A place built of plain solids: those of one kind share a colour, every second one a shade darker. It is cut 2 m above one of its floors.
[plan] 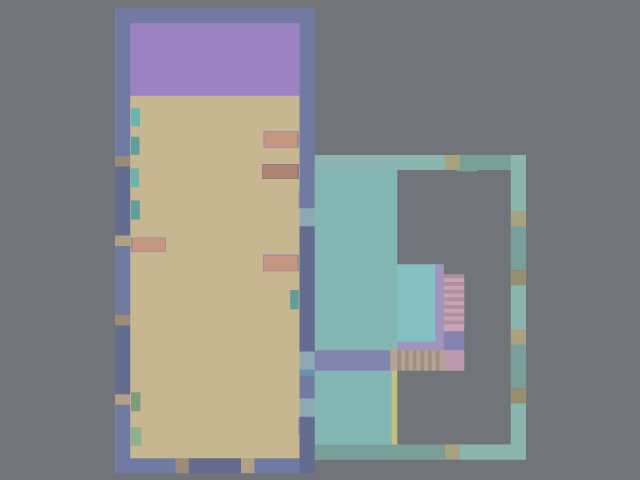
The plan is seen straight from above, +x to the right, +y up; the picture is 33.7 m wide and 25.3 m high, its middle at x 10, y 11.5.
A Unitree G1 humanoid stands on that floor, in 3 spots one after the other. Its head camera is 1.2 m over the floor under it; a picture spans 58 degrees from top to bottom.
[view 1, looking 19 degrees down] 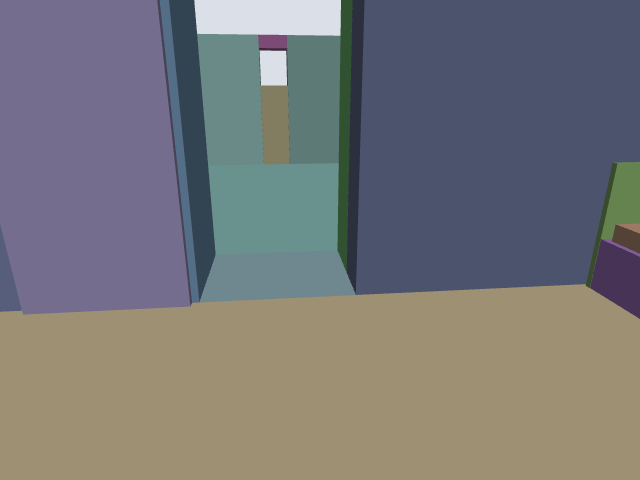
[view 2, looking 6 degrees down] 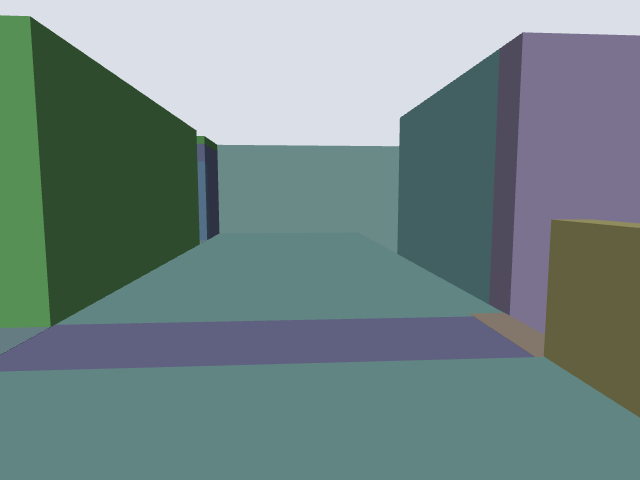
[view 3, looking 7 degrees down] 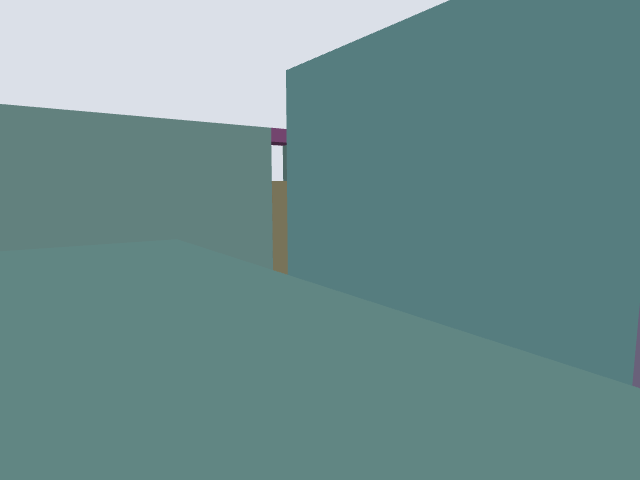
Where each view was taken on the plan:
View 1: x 6.52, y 12.70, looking -6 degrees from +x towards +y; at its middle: floor_gallery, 3.69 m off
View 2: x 11.90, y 1.62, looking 86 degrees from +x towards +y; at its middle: floor_gallery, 11.48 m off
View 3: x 11.08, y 5.17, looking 55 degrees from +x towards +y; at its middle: wall_core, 5.26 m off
